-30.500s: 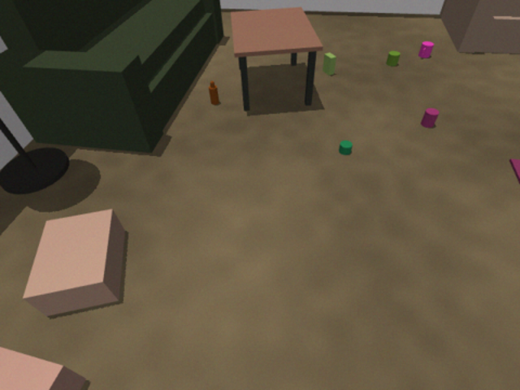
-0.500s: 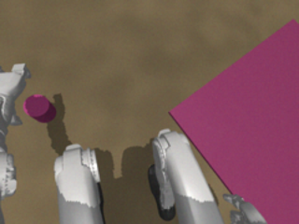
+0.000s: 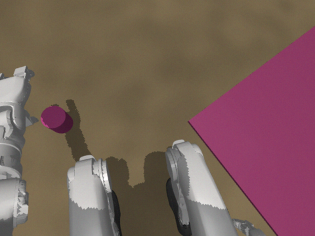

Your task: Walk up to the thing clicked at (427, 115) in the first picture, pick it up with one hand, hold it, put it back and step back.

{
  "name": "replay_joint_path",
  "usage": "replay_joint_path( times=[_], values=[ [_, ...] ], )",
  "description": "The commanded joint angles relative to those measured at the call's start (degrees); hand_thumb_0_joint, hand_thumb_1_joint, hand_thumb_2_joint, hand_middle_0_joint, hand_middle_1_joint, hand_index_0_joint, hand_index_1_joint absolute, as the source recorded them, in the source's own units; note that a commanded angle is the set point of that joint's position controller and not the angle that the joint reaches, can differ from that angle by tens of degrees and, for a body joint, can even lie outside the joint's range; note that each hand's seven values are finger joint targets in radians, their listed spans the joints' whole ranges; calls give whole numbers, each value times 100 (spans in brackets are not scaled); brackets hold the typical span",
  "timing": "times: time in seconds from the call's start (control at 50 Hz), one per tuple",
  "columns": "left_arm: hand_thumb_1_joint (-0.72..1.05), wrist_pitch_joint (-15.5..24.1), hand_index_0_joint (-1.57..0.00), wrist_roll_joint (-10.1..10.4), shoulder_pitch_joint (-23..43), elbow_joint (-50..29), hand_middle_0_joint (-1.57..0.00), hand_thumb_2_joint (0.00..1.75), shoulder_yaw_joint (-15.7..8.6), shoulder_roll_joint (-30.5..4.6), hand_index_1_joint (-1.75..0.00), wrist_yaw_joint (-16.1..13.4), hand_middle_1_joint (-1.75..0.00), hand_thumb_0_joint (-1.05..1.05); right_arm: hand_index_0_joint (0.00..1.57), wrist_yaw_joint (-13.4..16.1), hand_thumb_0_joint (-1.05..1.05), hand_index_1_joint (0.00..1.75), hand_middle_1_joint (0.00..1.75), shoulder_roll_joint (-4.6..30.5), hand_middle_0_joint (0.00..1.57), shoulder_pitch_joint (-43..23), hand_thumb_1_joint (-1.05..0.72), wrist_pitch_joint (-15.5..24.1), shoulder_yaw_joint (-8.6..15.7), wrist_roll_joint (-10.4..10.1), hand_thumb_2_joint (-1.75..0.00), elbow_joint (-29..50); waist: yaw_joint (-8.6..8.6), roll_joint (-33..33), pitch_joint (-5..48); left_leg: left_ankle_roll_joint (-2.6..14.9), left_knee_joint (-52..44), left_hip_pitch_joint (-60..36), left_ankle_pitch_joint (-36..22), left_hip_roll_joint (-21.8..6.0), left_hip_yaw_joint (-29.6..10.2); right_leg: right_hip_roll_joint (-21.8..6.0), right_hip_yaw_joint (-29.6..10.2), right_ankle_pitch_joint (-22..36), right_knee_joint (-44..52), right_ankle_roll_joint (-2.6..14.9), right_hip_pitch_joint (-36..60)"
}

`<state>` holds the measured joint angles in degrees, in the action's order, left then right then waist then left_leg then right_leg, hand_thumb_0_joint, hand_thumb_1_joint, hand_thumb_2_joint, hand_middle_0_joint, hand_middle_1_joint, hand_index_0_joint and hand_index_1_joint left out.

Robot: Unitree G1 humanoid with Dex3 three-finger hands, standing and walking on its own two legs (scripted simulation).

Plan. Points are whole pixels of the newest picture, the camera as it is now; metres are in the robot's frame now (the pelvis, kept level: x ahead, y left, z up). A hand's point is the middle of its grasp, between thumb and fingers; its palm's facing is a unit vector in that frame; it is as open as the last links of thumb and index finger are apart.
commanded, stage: home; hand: left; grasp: from above
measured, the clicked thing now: (58, 120) +0.48 +0.29 -0.33
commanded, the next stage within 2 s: none
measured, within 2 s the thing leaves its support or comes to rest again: neither
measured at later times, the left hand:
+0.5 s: hand out of the picture +0.28 +0.25 +0.08, palm faces -0.09 -0.84 -0.54, open 7.5 cm
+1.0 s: hand out of the picture +0.23 +0.21 +0.28, palm faces +0.21 -0.95 -0.21, open 7.4 cm
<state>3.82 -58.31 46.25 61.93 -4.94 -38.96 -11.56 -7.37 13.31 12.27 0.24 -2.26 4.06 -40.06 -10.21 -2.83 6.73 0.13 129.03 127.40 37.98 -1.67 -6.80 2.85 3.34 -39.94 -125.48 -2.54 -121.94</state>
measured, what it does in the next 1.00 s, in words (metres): rises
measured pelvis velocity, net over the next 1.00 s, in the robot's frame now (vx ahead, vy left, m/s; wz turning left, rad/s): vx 0.08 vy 0.01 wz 0.14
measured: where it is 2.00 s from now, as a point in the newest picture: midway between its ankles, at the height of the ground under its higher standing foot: (148, 223)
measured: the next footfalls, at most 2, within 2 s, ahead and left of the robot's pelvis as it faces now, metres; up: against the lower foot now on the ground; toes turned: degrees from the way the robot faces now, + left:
none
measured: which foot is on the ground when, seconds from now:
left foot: down 0.00-1.00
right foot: down 0.00-1.00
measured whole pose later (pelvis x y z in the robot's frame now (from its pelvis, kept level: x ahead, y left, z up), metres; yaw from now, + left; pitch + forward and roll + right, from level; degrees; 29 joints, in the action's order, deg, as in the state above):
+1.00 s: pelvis +0.08 +0.01 +0.33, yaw +8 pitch +13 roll -3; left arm -25.6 3.9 -27.2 -6.9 -2.6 -12.5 -3.8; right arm 10.5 11.9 18.5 10.0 -2.6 -1.4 -29.7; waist -3.5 -3.2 11.1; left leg -0.1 60.3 45.8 27.9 -1.8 -3.4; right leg 0.9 2.1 -28.1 -55.6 -1.1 -40.8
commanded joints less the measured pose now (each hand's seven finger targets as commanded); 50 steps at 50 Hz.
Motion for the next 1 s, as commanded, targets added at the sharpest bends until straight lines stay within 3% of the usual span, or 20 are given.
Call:
replay_joint_path(
  times=[0.0, 0.04, 0.08, 0.12, 0.2, 0.24, 0.3, 0.34, 0.38, 0.44, 0.46, 0.48, 0.54, 0.56, 0.6, 0.7, 0.76, 0.86, 0.92, 0.98],
  values=[
    [44, -236, -19, 1095, 219, -1985, -19, 81, -343, -1170, -36, 427, -35, 0, 20, 150, 0, 30, 30, 1473, 20, 900, -90, -43, 620, -235, -90, 475, 320, -625, 4068, 216, -1985, -3384, -1223, 132, 313, 80, 303, 1572, 2019, 431, 2752],
    [60, -281, -20, 1512, -174, -2540, -20, 86, -193, -763, -34, 639, -34, 0, 20, 195, 0, 30, 30, 1340, 20, 722, -90, -51, 614, -281, -90, 605, 323, -468, 3883, 249, -2177, -3407, -1157, 120, 359, 68, 232, 1560, 2318, 406, 3021],
    [76, -336, -20, 1902, -554, -2990, -20, 88, -283, -681, -30, 758, -30, 0, 20, 255, 0, 30, 30, 1312, 20, 560, -90, -43, 656, -343, -90, 702, 431, -392, 3805, 244, -2460, -3634, -987, 93, 328, 48, 163, 1396, 2558, 416, 3156],
    [90, -378, -20, 2201, -775, -3542, -20, 90, -210, -451, -30, 829, -30, 0, 20, 309, 0, 30, 30, 1248, 20, 405, -90, -16, 682, -384, -90, 829, 458, -518, 3696, 228, -2798, -3894, -738, 69, 319, 29, 112, 1194, 2817, 426, 3289],
    [90, -497, -20, 2694, -1300, -4254, -20, 90, -345, -220, -30, 790, -30, 0, 20, 450, 0, 30, 30, 1200, 20, 136, -90, 67, 690, -481, -90, 981, 582, -647, 3672, 174, -3441, -4648, -530, 38, 222, -24, 72, 1054, 3198, 430, 3584],
    [90, -612, -20, 2921, -1684, -4541, -20, 90, -193, 132, -30, 782, -30, 0, 20, 533, 0, 30, 30, 1156, 20, 24, -90, 130, 708, -513, -90, 1057, 539, -640, 3530, 154, -3705, -5014, -584, 37, 246, -45, 41, 1086, 3479, 425, 3747],
    [89, -847, -20, 3363, -2219, -4914, -20, 90, -252, 284, -30, 753, -30, 0, 20, 675, 0, 30, 30, 1124, 20, -174, -90, 273, 683, -552, -90, 1151, 596, -613, 3337, 136, -4159, -5392, -325, 41, 211, -64, 3, 891, 3867, 405, 4101],
    [83, -1025, -19, 3691, -2721, -5154, -20, 87, -42, 675, -29, 769, -29, 0, 20, 763, 0, 30, 30, 1065, 20, -310, -90, 366, 666, -582, -90, 1206, 540, -488, 3146, 129, -4426, -5638, -334, 43, 195, -76, -22, 880, 4137, 398, 4320],
    [89, -1211, -20, 4027, -2882, -5498, -20, 90, -187, 581, -30, 744, -30, 0, 20, 861, 0, 30, 30, 1051, 20, -398, -90, 448, 634, -594, -90, 1274, 577, -525, 3196, 133, -4662, -5971, -353, 46, 187, -84, -74, 902, 4416, 384, 4652],
    [90, -1466, -20, 4475, -3466, -5775, -20, 91, -22, 934, -30, 745, -30, 0, 20, 990, 0, 30, 30, 976, 20, -494, -90, 567, 564, -624, -90, 1364, 488, -517, 2867, 104, -5118, -6407, -380, 41, 124, -107, -98, 922, 4780, 378, 4971],
    [90, -1540, -20, 4629, -3655, -5914, -20, 90, -159, 864, -30, 712, -30, 0, 20, 1041, 0, 30, 30, 947, 20, -480, -90, 607, 544, -632, -90, 1400, 565, -461, 2897, 108, -5218, -6582, -513, 45, 150, -100, -104, 1021, 4938, 373, 5222],
    [90, -1629, -20, 4788, -3920, -5821, -20, 90, -195, 906, -30, 691, -30, 0, 20, 1077, 0, 30, 30, 902, 20, -503, -90, 637, 514, -629, -90, 1398, 531, -345, 2740, 118, -5322, -6616, -546, 55, 158, -101, -122, 1033, 5105, 363, 5374],
    [90, -1808, -20, 5199, -4347, -6201, -20, 90, -117, 1139, -30, 664, -30, 0, 20, 1196, 0, 30, 30, 798, 20, -442, -90, 746, 437, -626, -90, 1471, 538, -402, 2395, 99, -5853, -7043, -558, 51, 93, -109, -135, 1045, 5564, 362, 5811],
    [90, -1865, -20, 5296, -4444, -6266, -20, 90, -221, 1106, -30, 633, -30, 0, 20, 1242, 0, 30, 30, 796, 20, -412, -90, 782, 414, -640, -90, 1512, 585, -362, 2334, 97, -6008, -7206, -498, 50, 61, -113, -142, 997, 5709, 363, 5945],
    [90, -2001, -20, 5475, -4896, -6387, -20, 90, -97, 1385, -30, 627, -30, 0, 20, 1321, 0, 30, 30, 726, 20, -303, -90, 847, 361, -643, -90, 1539, 568, -341, 2223, 71, -6250, -7548, -857, 43, 85, -115, -125, 1270, 5963, 369, 6286],
    [90, -2359, -20, 5880, -5679, -6822, -20, 90, -127, 1709, -30, 608, -30, 0, 20, 1581, 0, 30, 30, 599, 20, -11, -90, 990, 236, -631, -90, 1608, 561, -275, 1945, 58, -6797, -8209, -1743, 82, 214, -110, -103, 1994, 6672, 346, 7288],
    [90, -2506, -20, 6066, -6111, -7188, -20, 90, -150, 1834, -30, 634, -30, 0, 20, 1697, 0, 30, 30, 567, 20, 91, -90, 1074, 195, -602, -90, 1688, 622, -347, 1678, 41, -7217, -8617, -1939, 79, 236, -102, -53, 2177, 7048, 326, 7702],
    [90, -2679, -20, 6243, -6942, -7828, -20, 90, -147, 2006, -30, 696, -30, 0, 20, 1832, 0, 30, 30, 495, 20, 229, -90, 1227, 180, -580, -90, 1876, 726, -244, 1396, 41, -7645, -9079, -2410, 116, 339, -91, 17, 2551, 7574, 310, 8363],
    [90, -2746, -20, 6210, -7337, -7900, -20, 90, -46, 2120, -30, 762, -30, 0, 20, 1869, 0, 30, 30, 493, 20, 265, -90, 1308, 207, -543, -90, 1900, 687, -121, 1187, 42, -7781, -9280, -2688, 107, 327, -72, 48, 2746, 7726, 310, 8511],
    [90, -2749, -20, 6188, -7486, -8055, -20, 90, -46, 2123, -30, 834, -30, 0, 20, 1874, 0, 30, 30, 528, 20, 240, -90, 1373, 253, -517, -90, 1966, 716, -24, 894, 64, -7956, -9283, -2522, 125, 322, -73, 75, 2599, 7909, 296, 8594]
  ],
)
